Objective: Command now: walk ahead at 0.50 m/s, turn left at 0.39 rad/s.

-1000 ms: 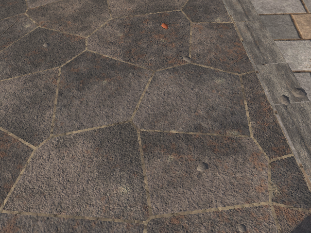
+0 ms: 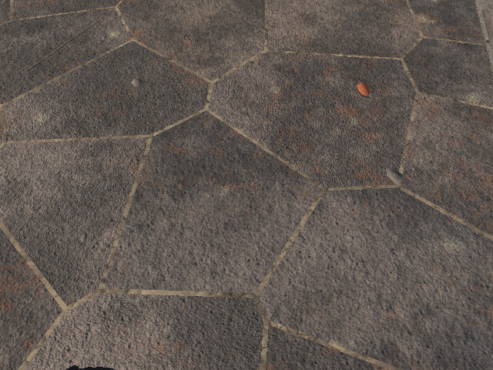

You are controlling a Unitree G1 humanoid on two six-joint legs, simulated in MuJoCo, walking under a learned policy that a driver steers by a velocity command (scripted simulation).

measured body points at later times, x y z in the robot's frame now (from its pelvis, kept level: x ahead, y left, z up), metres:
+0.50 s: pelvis +0.25 +0.03 +0.01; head +0.28 +0.05 +0.46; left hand +0.29 +0.30 -0.13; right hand +0.38 -0.23 -0.09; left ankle +0.30 +0.11 -0.73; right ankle +0.15 -0.09 -0.65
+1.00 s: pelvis +0.48 -0.07 -0.01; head +0.51 -0.10 +0.44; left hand +0.74 +0.09 -0.11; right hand +0.39 -0.32 -0.14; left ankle +0.41 +0.11 -0.63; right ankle +0.52 -0.14 -0.73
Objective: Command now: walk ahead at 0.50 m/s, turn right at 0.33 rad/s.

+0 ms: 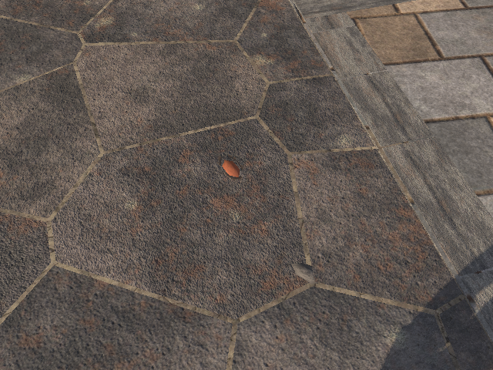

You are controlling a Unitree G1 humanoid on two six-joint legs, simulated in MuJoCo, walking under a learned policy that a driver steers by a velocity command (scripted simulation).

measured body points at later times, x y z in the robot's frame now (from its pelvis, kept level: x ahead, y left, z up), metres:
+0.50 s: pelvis +0.27 +0.04 -0.01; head +0.31 +0.05 +0.44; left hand +0.22 +0.29 -0.15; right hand +0.47 -0.18 -0.12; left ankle +0.36 +0.10 -0.72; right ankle +0.08 -0.05 -0.68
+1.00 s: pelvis +0.50 +0.07 +0.00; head +0.54 +0.08 +0.45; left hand +0.55 +0.37 -0.10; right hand +0.65 -0.19 -0.13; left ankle +0.36 +0.10 -0.70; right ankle +0.63 +0.03 -0.73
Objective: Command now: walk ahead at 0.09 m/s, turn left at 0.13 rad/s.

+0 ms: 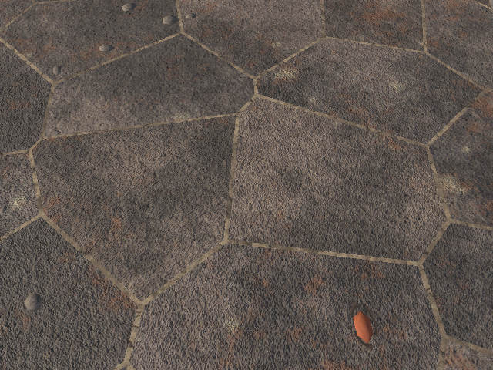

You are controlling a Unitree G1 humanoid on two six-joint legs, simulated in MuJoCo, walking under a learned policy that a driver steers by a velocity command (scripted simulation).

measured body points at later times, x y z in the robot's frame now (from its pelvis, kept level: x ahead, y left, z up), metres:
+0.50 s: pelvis +0.02 +0.01 +0.02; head +0.04 +0.03 +0.47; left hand +0.17 +0.27 -0.11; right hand +0.04 -0.28 -0.09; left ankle +0.03 +0.11 -0.72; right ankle +0.05 -0.09 -0.68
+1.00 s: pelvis +0.00 -0.02 +0.02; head +0.00 -0.05 +0.47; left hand +0.24 +0.13 -0.08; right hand -0.08 -0.28 -0.13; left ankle +0.03 +0.12 -0.68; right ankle -0.05 -0.08 -0.72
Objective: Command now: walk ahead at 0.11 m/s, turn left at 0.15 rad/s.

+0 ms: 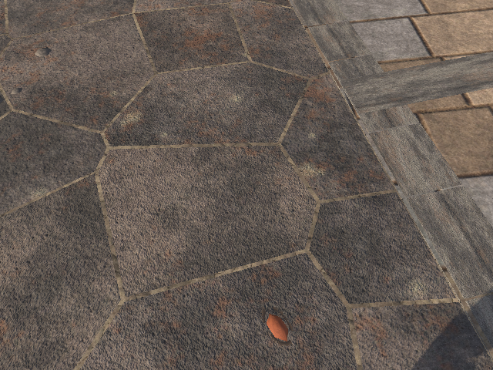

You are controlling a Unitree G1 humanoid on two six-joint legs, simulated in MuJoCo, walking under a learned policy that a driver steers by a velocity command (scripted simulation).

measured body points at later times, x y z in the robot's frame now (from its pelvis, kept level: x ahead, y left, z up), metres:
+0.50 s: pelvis +0.11 +0.09 -0.02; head +0.13 +0.12 +0.42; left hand +0.02 +0.36 -0.17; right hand +0.36 -0.11 -0.11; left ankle +0.15 +0.18 -0.74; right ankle -0.01 -0.08 -0.72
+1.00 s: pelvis +0.36 +0.21 -0.02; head +0.39 +0.23 +0.43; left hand +0.44 +0.48 -0.15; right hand +0.40 -0.04 -0.16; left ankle +0.16 +0.18 -0.74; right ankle +0.51 +0.20 -0.73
